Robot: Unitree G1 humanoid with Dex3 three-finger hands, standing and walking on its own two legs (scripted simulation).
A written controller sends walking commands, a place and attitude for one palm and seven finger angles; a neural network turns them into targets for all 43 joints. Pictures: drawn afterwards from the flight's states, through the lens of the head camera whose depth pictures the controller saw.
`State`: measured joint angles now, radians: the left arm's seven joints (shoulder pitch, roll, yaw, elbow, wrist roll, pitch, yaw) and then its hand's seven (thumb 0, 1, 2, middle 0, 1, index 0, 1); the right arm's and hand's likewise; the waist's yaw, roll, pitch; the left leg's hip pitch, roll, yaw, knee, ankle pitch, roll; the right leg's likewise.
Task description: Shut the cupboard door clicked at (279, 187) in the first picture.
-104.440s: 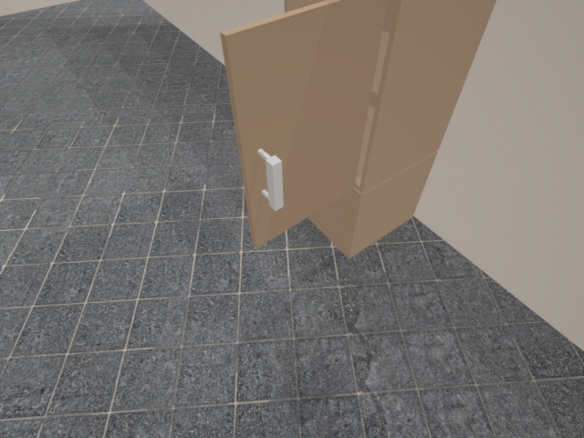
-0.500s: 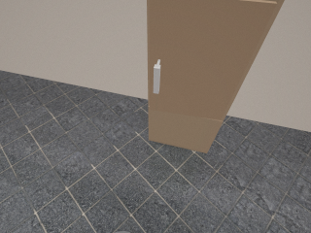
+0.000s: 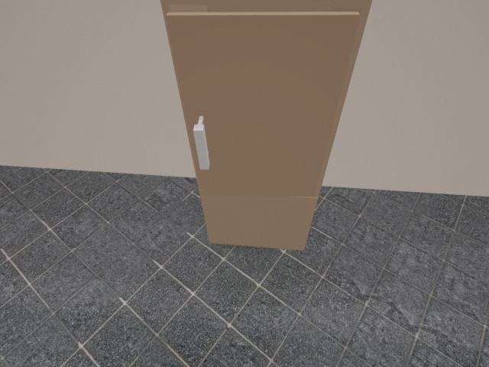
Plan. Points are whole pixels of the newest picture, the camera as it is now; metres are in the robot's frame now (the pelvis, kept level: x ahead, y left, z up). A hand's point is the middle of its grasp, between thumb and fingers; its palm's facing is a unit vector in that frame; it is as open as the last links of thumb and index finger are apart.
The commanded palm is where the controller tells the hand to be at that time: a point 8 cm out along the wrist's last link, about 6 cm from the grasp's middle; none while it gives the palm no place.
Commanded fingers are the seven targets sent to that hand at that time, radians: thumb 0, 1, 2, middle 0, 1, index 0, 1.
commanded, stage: take the last steps up to it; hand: left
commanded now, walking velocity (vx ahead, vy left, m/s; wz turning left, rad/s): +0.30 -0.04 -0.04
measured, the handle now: (203, 143) +0.69 +0.15 -0.07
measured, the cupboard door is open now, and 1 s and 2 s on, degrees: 4 4 4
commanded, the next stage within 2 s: come to a stop and stand still in 0.44 s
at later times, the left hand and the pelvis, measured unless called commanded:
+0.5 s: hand (159, 348) +0.19 +0.18 -0.17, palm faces +0.01 -0.98 -0.18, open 7.3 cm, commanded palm none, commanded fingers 0.00 0.90 0.90 -0.20 -0.30 -0.20 -0.30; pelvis +0.16 +0.00 +0.01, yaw -1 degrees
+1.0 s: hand (167, 307) +0.27 +0.19 -0.18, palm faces +0.07 -0.97 -0.22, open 7.3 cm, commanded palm none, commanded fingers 0.00 0.90 0.90 -0.20 -0.30 -0.20 -0.30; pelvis +0.21 -0.01 +0.00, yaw +1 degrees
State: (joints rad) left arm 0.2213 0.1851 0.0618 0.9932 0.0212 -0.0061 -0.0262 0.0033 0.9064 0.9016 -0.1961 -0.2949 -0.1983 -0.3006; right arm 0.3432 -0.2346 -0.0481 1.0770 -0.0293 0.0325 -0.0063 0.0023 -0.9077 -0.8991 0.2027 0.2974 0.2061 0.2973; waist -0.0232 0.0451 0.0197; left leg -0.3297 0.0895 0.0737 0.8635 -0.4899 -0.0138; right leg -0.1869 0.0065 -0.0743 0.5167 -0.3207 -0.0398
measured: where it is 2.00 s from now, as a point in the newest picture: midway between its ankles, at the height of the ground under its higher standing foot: outside the picture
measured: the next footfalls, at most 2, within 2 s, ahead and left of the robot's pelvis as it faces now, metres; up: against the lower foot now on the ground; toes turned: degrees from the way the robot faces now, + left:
left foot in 0.28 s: +0.21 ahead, +0.11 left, +0.00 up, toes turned +7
right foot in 0.62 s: +0.28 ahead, -0.13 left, +0.00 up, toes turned -5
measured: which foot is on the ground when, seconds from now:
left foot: up 0.00-0.26, down 0.28-0.62, up 0.64-1.00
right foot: down 0.00-0.28, up 0.30-0.60, down 0.62-1.00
